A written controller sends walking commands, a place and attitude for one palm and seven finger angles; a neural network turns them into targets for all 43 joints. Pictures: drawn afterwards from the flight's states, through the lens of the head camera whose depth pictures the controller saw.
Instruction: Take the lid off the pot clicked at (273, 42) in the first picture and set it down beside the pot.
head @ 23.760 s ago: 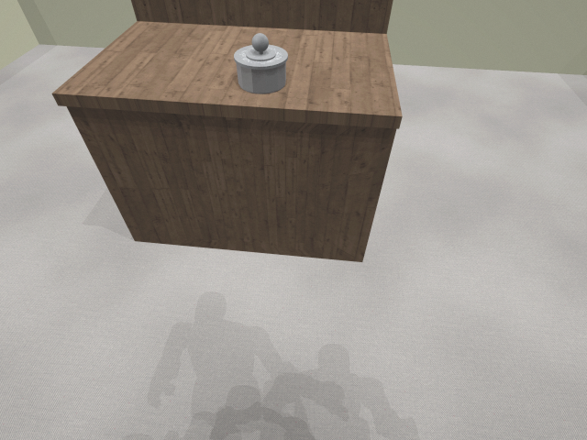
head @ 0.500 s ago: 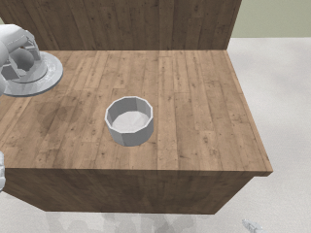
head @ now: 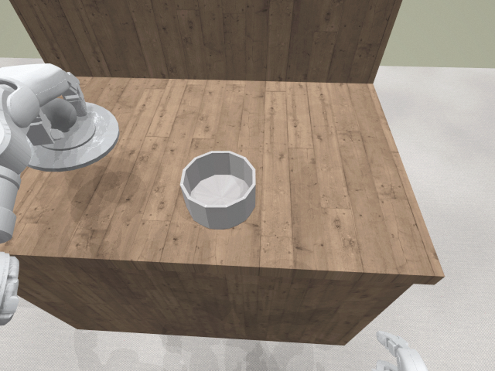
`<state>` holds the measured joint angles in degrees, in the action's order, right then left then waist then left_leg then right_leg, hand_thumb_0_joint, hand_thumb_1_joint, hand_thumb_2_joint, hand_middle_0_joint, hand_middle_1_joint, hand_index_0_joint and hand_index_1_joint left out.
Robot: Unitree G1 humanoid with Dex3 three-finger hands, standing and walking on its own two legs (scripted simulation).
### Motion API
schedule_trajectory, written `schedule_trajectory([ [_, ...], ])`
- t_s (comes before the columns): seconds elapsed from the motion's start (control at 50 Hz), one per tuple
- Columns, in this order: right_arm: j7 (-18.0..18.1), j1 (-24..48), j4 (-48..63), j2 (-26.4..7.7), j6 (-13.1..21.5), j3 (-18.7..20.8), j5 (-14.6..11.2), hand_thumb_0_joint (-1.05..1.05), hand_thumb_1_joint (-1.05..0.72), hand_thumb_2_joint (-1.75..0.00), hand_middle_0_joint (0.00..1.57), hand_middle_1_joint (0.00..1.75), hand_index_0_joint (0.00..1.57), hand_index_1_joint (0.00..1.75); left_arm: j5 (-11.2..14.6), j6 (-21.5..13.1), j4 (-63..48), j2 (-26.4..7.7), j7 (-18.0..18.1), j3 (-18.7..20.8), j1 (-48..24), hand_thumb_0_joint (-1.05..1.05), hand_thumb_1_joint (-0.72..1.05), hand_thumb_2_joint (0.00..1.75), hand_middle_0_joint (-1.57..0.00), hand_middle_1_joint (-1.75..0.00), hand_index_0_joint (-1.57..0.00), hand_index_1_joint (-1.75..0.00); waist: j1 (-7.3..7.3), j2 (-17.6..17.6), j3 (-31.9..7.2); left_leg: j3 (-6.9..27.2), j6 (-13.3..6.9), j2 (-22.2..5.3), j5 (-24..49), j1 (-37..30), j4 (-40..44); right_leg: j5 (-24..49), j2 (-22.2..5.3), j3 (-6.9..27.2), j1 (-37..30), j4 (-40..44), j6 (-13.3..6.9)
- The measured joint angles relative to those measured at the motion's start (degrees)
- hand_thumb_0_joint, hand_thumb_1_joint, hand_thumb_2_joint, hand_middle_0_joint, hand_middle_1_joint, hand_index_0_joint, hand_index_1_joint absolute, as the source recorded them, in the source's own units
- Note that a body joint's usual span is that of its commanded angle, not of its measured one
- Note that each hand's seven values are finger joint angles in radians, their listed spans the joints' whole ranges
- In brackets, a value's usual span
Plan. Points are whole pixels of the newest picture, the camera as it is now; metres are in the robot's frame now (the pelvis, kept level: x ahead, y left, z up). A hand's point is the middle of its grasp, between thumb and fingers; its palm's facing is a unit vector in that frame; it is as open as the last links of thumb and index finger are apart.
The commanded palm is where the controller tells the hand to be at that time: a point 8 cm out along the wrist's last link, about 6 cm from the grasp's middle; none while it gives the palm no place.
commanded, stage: lower the lid onto the table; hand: left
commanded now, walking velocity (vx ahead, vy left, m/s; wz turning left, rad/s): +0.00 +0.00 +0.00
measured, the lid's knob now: (58, 114) +0.44 +0.31 +0.19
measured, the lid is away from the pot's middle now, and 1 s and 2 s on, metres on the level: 0.24 0.22 0.23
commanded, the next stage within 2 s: none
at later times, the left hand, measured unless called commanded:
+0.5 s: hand (74, 133) +0.44 +0.30 +0.16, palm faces -0.32 -0.05 -0.95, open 7.9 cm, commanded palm +0.42 +0.30 +0.23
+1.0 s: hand (83, 149) +0.43 +0.30 +0.12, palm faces -0.37 -0.04 -0.93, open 7.9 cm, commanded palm +0.43 +0.30 +0.19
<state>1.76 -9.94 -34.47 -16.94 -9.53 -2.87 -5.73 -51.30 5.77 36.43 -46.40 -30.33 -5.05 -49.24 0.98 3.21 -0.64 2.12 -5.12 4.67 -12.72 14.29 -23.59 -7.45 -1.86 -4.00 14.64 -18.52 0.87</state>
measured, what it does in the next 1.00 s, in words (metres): stands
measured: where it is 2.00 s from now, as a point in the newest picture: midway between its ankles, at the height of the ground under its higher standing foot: outside the picture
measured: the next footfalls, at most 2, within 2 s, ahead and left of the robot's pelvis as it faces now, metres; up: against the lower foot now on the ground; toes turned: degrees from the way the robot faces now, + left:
none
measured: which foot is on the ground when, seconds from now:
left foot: down 0.00-1.00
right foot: down 0.00-1.00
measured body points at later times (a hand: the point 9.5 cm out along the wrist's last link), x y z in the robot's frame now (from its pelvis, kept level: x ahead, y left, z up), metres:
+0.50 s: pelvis +0.01 +0.00 +0.00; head +0.05 +0.00 +0.45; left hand +0.45 +0.30 +0.21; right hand +0.10 -0.27 -0.12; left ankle -0.01 +0.06 -0.74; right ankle +0.02 -0.14 -0.74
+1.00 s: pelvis +0.01 +0.01 +0.00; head +0.06 +0.00 +0.45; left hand +0.45 +0.30 +0.18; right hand +0.14 -0.25 -0.12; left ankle -0.01 +0.06 -0.74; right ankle +0.02 -0.14 -0.74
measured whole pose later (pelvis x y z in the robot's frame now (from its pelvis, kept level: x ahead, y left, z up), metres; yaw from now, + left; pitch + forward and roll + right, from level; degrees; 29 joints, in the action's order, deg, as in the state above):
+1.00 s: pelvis +0.01 +0.01 +0.00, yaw +0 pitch +6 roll -2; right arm 1.9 -11.0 -35.6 -16.2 -9.5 -2.3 -4.8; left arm -51.7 -3.3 43.4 -42.7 -25.0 -4.2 -45.3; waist 2.2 2.8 -0.8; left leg 1.8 -5.5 4.6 -14.0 15.9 -24.6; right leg -8.2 -1.7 -3.6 16.0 -18.7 1.0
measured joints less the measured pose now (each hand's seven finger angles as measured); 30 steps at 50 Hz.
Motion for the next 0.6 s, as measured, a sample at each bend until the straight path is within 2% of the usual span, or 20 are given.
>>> schedule_trajectory([
  [0.1, 0.45, -0.21, -0.78, -0.05, 0.54, -0.23, 0.21, 0.01, -0.91, -0.90, 0.20, 0.30, 0.20, 0.30, 0.30, -1.77, 0.10, 1.53, 0.66, -1.15, 0.02, 0.00, 0.23, 0.91, -1.03, -1.07, -0.60, -0.87, -0.06, -0.10, 0.22, 0.29, -0.09, 0.15, 0.26, 0.27, -0.06, 0.23, -0.13, -0.31, 0.05, 0.19, -0.19],
  [0.22, 0.87, -1.32, -1.55, 0.42, 1.06, -0.47, 0.24, 0.01, -0.91, -0.90, 0.20, 0.30, 0.20, 0.30, 0.15, -3.19, 4.60, 1.63, 1.31, -1.10, -1.79, 0.00, 0.23, 0.91, -1.03, -1.07, -0.60, -0.87, 1.01, -0.70, 0.09, -0.01, -0.08, 0.02, 0.09, 0.38, -0.07, 0.20, 0.00, 0.02, 0.31, 0.12, -0.10],
  [0.38, 0.42, -3.37, -1.63, -0.26, 0.47, 0.17, 0.53, 0.01, -0.91, -0.90, 0.20, 0.30, 0.20, 0.30, -0.15, -5.20, 6.48, 0.55, 2.37, 2.15, 0.36, 0.00, 0.23, 0.90, -1.03, -1.07, -0.60, -0.87, 2.51, -0.35, 0.07, -0.84, -0.22, -0.31, -0.69, 0.48, -0.41, -0.06, 0.35, 0.88, 0.60, 0.05, 0.27],
  [0.44, 0.33, -4.06, -1.56, -0.45, 0.15, 0.70, 0.56, 0.01, -0.91, -0.90, 0.20, 0.30, 0.20, 0.30, -0.38, -5.22, 5.42, 0.50, 2.10, 2.33, 1.60, 0.00, 0.23, 0.90, -1.02, -1.07, -0.60, -0.87, 2.61, -0.29, 0.33, -0.91, -0.27, -0.33, -0.81, 0.38, -0.32, -0.13, 0.38, 0.96, 0.49, 0.19, 0.30],
  [0.54, 0.26, -4.16, -1.58, -0.64, -0.08, 0.88, 0.73, 0.01, -0.91, -0.90, 0.20, 0.30, 0.20, 0.30, 0.44, -6.99, 3.93, 0.45, 2.43, 4.75, 4.33, 0.00, 0.24, 0.90, -1.02, -1.07, -0.60, -0.87, 2.72, -0.17, 0.37, -0.95, -0.38, -0.36, -1.04, 0.32, -0.30, -0.21, 0.42, 1.01, 0.34, 0.44, 0.47],
  [0.6, 0.15, -3.96, -1.48, -0.49, -0.19, 1.09, 0.68, 0.01, -0.91, -0.90, 0.20, 0.30, 0.20, 0.30, 0.39, -6.82, 4.30, 0.41, 2.64, 4.11, 4.52, 0.00, 0.24, 0.90, -1.02, -1.07, -0.60, -0.87, 2.52, -0.26, 0.33, -0.78, -0.35, -0.34, -1.16, 0.38, -0.39, -0.35, 0.40, 0.86, 0.30, 0.43, 0.43],
])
